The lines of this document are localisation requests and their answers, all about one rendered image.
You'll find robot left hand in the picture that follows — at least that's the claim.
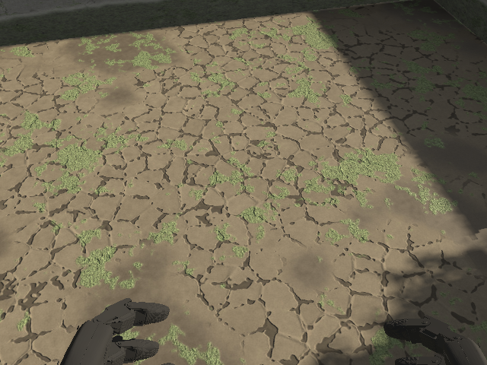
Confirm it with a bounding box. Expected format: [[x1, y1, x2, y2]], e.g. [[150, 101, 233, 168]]
[[57, 298, 175, 365]]

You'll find robot right hand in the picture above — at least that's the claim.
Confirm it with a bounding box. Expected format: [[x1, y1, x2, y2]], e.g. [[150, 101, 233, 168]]
[[384, 315, 487, 365]]

